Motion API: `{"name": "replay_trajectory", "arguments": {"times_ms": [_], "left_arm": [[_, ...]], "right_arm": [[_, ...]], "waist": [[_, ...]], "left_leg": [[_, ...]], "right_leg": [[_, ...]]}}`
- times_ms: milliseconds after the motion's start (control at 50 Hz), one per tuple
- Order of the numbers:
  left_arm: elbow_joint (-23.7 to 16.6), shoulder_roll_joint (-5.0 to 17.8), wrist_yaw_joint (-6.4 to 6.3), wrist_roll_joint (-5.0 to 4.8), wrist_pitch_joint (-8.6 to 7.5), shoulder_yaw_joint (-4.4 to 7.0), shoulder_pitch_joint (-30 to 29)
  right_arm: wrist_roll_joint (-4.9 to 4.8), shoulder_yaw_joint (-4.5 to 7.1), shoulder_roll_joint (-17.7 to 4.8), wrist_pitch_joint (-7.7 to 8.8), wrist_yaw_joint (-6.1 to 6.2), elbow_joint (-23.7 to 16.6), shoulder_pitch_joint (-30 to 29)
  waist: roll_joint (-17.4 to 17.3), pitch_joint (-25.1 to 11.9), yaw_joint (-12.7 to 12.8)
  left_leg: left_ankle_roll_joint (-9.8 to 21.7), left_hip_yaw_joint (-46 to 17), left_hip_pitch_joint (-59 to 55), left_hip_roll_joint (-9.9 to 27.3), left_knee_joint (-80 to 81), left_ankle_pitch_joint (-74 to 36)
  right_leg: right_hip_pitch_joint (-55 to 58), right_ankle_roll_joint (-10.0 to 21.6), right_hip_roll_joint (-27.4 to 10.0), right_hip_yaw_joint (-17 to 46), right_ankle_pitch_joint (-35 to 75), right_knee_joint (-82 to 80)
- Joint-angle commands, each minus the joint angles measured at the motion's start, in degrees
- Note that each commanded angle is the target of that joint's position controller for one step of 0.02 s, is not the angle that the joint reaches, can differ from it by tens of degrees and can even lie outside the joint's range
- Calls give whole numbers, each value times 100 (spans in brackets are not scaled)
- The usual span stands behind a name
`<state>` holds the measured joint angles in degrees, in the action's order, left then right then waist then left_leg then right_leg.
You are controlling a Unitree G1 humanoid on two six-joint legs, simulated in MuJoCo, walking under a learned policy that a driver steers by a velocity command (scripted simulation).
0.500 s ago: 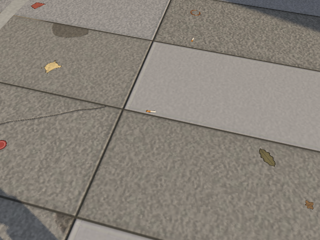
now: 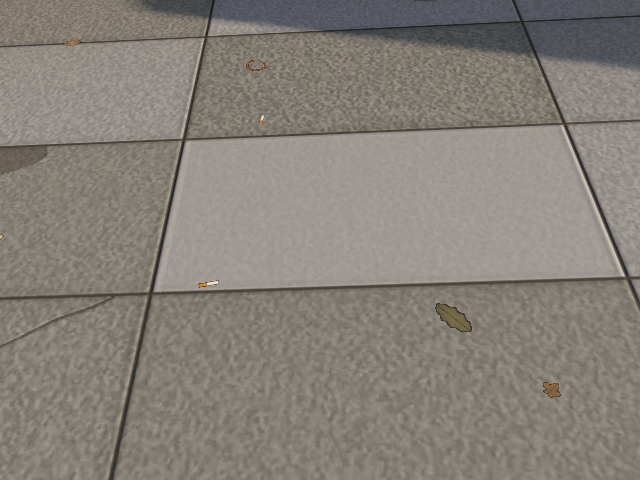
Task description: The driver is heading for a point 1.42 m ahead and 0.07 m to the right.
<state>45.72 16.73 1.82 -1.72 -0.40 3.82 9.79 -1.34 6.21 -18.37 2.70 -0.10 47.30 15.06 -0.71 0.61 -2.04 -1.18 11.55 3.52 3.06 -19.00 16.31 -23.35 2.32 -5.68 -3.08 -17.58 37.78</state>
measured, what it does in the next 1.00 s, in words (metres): walks ahead: right foot, then left foot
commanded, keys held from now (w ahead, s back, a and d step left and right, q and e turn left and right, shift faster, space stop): w+e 0.30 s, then w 0.18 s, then w+q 0.52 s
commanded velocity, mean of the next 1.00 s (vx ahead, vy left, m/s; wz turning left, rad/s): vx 0.47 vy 0.00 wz -0.10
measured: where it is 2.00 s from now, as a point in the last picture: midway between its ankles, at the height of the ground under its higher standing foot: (357, 255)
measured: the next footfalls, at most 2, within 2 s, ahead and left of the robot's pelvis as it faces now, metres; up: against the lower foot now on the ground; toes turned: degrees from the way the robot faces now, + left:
right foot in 0.04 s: +0.08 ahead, -0.13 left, +0.00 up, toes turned -6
left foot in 0.52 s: +0.48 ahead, -0.01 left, +0.00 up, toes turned -16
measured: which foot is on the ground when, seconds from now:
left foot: down 0.00-0.04, up 0.06-0.50, down 0.52-1.00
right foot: up 0.00-0.02, down 0.04-0.52, up 0.54-0.98, down 1.00-1.00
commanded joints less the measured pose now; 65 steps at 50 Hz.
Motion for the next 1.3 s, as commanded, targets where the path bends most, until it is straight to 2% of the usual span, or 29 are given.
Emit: {"name": "replay_trajectory", "arguments": {"times_ms": [20,40,60,80,100,160,300,420,480,520,540,560,580,600,620,640,660,720,800,900,940,980,1000,1020,1040,1060,1100,1180,1300], "left_arm": [[-70,565,-2,10,-24,196,666],[132,975,-68,-37,-12,394,1493],[109,1914,-136,3,-67,594,1996],[-112,1676,-51,67,-251,463,1807],[-207,1314,-28,81,-362,352,1507],[-465,743,-78,101,-377,155,764],[-469,920,-331,53,-366,225,1150],[-232,809,-365,32,-322,231,1622],[-229,918,-378,65,-241,282,1559],[-326,884,-361,122,-197,234,1358],[-442,561,-365,259,-199,103,1430],[-406,0,-295,95,-280,-36,2429],[-379,566,-265,46,-369,12,1979],[-585,824,-232,-20,-441,80,1117],[-704,767,-240,49,-534,45,666],[-777,734,-242,162,-594,71,445],[-811,666,-227,199,-607,72,518],[-903,418,-229,252,-553,2,568],[-1175,195,-207,249,-561,-132,-336],[-1369,418,-129,122,-643,-50,-955],[-1372,564,-122,93,-678,35,-794],[-1207,802,-172,145,-711,184,67],[-1131,1162,-227,226,-701,282,978],[-943,1574,-180,289,-598,374,1294],[-983,1041,-147,223,-583,280,1157],[-1006,711,-161,190,-570,185,950],[-966,442,-149,245,-547,84,460],[-780,496,-166,223,-639,134,363],[-489,833,-224,194,-587,243,497]], "right_arm": [[-40,133,-702,74,-43,-446,-630],[55,14,-379,98,-55,-486,-680],[214,-137,60,173,-37,-958,-967],[56,-114,-203,345,-38,-1042,-1148],[-133,-64,-504,458,-102,-1067,-1194],[157,-4,-651,526,-92,-840,-958],[143,-165,-120,389,-139,-1114,-1841],[75,-202,-160,490,-318,-1313,-2414],[81,-101,-407,510,-306,-1235,-1980],[109,56,-758,479,-225,-915,-601],[196,82,-1048,450,-194,-777,435],[175,148,-1255,437,-288,-491,780],[-25,3,-693,423,-306,-521,573],[-43,-59,-478,385,-268,-590,176],[29,-76,-501,346,-240,-657,-102],[83,-85,-480,328,-227,-683,-253],[153,-114,-450,328,-195,-701,-275],[50,-114,-453,325,-118,-638,-173],[-11,-15,-755,239,12,-587,31],[-75,-8,-763,89,55,-494,571],[-55,2,-762,47,69,-527,542],[2,-93,-453,43,58,-613,473],[122,-236,-39,70,40,-756,503],[-65,-319,173,142,37,-971,1224],[-166,-195,-424,120,69,-825,1091],[-117,-119,-670,76,68,-885,551],[-1,-95,-553,15,51,-978,177],[-19,-141,-206,-117,-36,-1127,10],[9,-242,-51,-73,-188,-1355,-818]], "waist": [[-182,-80,594],[399,-393,953],[2159,-417,958],[1391,-688,977],[1107,-326,843],[507,56,355],[541,248,476],[629,421,697],[852,166,451],[891,-875,-260],[162,-1801,-558],[-1919,-2504,13],[-1239,-1984,-217],[-681,-1041,-286],[1,-614,-165],[174,-311,-24],[13,-325,145],[-262,-250,312],[-272,16,51],[-389,-47,-165],[-509,-94,20],[-467,-509,503],[297,-1311,843],[2160,-1828,472],[1468,-1335,588],[927,-708,690],[596,-165,460],[655,41,274],[395,197,488]], "left_leg": [[784,-474,1103,1139,-258,312],[479,-4,1706,743,-1892,-334],[-109,121,3844,-216,-4459,1305],[-34,-1289,4813,-426,-5361,1761],[155,-1501,5170,-85,-5474,1309],[246,-1537,4278,345,-4321,27],[-161,-1248,3331,-226,-1808,-1973],[107,-1297,3123,-255,-831,-2363],[387,-1097,2632,-423,-789,-1553],[815,-935,625,-438,-885,-1685],[1266,-2329,-1177,634,-1191,-1751],[2270,-5411,-2885,1822,-365,-327],[2049,-5725,-2659,1610,149,590],[1820,-4754,-1800,1402,206,323],[1695,-4224,-941,1176,312,-367],[1688,-3858,-352,990,398,-1043],[1710,-3667,-41,855,507,-1436],[1843,-3273,485,724,762,-1763],[1567,-2673,1262,371,873,-1523],[1253,-3024,1027,422,353,-921],[1103,-3307,874,495,-34,-719],[795,-3119,1180,99,-1068,-819],[552,-2571,1877,-296,-2800,145],[306,-1926,3631,-789,-4467,1937],[229,-2072,4279,-359,-5254,1602],[209,-1999,4402,-188,-5455,1049],[134,-1895,4069,115,-5129,362],[35,-1744,3760,321,-4615,-145],[34,-1477,3676,294,-2836,-1554]], "right_leg": [[1404,241,495,-516,139,-452],[2455,538,398,18,-37,-769],[3424,1520,-1084,3266,-861,-1908],[3619,2039,-1574,4873,-1796,-2731],[3478,1878,-1571,4385,-1625,-2761],[2378,1316,-903,2780,93,-2618],[1591,960,-178,1515,1878,-2716],[2212,833,-539,1713,1935,-2462],[2749,688,-628,1705,3736,-1779],[2416,439,-245,1275,5212,-47],[1209,282,159,1141,3382,1739],[-903,-119,1221,1181,-1380,3699],[-1577,-73,851,1431,-1427,4116],[-1844,-50,580,1216,-917,4024],[-1682,-33,375,1062,-515,3707],[-1570,-68,228,976,-297,3310],[-1303,-96,113,989,-158,3074],[-1121,-318,15,821,-248,2124],[-621,-520,210,607,1160,395],[15,-544,542,731,1880,-739],[383,-402,540,742,1537,-973],[1703,-71,277,819,1248,-1236],[3051,318,-821,1851,892,-1203],[4232,1189,-1959,4452,-421,-1842],[3887,1165,-1875,4738,-1505,-2105],[3321,948,-1613,3780,-1209,-2129],[2305,795,-1115,2508,181,-2328],[1717,834,-920,1332,1315,-2788],[1960,746,-851,166,2070,-2912]]}}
